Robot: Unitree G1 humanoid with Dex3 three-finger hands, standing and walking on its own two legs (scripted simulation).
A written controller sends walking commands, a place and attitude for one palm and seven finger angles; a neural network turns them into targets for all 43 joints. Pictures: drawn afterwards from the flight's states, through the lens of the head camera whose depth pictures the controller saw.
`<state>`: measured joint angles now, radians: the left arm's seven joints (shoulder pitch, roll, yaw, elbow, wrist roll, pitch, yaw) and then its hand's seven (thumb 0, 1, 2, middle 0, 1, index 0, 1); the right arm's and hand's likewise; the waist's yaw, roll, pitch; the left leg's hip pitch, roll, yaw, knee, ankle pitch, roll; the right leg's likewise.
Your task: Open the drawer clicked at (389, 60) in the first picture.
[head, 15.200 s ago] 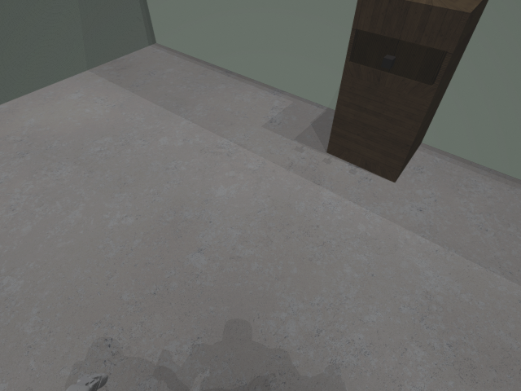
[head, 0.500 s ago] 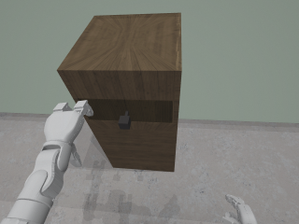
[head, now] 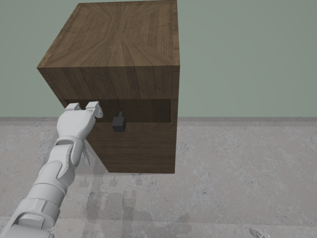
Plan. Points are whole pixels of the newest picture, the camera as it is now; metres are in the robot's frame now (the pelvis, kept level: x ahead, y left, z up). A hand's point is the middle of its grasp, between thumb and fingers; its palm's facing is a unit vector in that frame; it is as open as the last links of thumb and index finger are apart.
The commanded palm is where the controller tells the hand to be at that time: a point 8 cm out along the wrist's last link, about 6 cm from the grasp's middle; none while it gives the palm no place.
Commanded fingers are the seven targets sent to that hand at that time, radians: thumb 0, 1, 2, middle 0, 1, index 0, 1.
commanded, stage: move the hooked fingers above the handle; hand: left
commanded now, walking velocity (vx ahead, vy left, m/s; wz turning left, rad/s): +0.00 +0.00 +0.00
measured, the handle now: (120, 120) +0.52 +0.19 -0.11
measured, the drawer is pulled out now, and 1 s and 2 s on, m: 0.00 0.00 0.00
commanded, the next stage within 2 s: none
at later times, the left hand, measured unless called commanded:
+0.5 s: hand (103, 128) +0.42 +0.20 -0.01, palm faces -0.09 -0.04 -0.99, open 13.8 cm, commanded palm +0.41 +0.21 +0.05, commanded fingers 0.00 -0.50 0.30 -0.30 -1.20 -0.30 -1.20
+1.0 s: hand (117, 117) +0.48 +0.18 -0.05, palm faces -0.05 -0.06 -1.00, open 13.8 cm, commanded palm +0.46 +0.20 +0.01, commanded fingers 0.00 -0.50 0.30 -0.30 -1.20 -0.30 -1.20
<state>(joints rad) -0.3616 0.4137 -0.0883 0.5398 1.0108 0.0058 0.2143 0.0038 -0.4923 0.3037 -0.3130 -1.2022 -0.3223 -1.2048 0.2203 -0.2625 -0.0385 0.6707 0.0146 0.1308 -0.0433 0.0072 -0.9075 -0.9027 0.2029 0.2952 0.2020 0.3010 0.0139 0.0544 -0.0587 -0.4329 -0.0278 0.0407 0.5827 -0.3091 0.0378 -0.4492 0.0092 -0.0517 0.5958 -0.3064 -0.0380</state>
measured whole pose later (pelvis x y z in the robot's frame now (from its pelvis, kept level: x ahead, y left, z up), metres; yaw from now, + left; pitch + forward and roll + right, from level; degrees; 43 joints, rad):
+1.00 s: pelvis +0.00 +0.01 -0.04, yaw -1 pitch +23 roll -1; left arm -0.81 0.41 -0.02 1.10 1.12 -0.07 0.42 0.00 -0.49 0.30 -0.32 -1.20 -0.33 -1.20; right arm 0.35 -0.25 -0.05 0.74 -0.04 0.09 -0.01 0.00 -0.91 -0.90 0.20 0.30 0.20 0.30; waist -0.14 0.05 -0.17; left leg -0.87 0.00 0.04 0.89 -0.43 0.05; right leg -0.86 0.02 -0.06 0.86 -0.39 -0.03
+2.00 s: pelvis +0.00 +0.01 -0.04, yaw +0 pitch +22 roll -2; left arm -0.74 0.40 -0.10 1.03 1.08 -0.14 0.34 0.00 -0.49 0.30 -0.32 -1.20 -0.33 -1.21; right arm 0.36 -0.25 -0.05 0.72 -0.03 0.09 -0.03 0.00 -0.91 -0.90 0.21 0.30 0.20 0.30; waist -0.11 0.05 -0.17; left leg -0.84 -0.01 0.02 0.89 -0.43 0.04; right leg -0.82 0.02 -0.08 0.84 -0.40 -0.04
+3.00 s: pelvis +0.00 +0.01 -0.03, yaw -2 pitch +22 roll -1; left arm -0.77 0.38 -0.04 1.06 1.09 -0.07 0.39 0.00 -0.49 0.30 -0.33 -1.21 -0.32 -1.20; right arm 0.34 -0.24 -0.03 0.72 -0.04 0.11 -0.02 0.00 -0.91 -0.90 0.21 0.30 0.20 0.30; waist -0.13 0.06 -0.18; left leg -0.81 0.00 0.04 0.86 -0.43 0.05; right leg -0.81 0.03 -0.05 0.82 -0.39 -0.04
